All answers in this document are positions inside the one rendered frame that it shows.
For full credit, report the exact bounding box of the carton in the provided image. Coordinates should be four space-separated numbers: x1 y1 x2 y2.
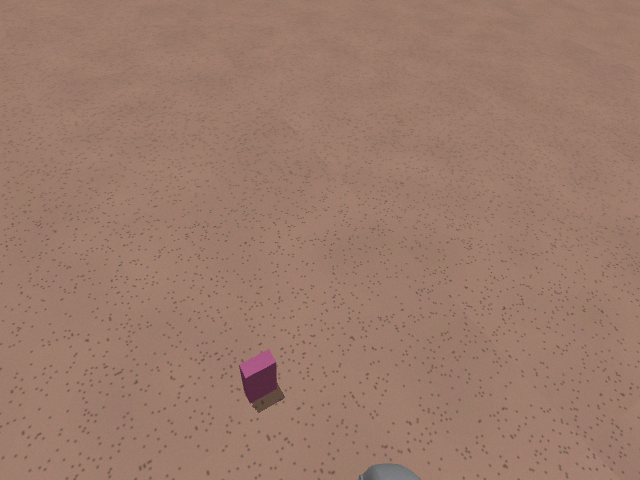
239 350 277 404

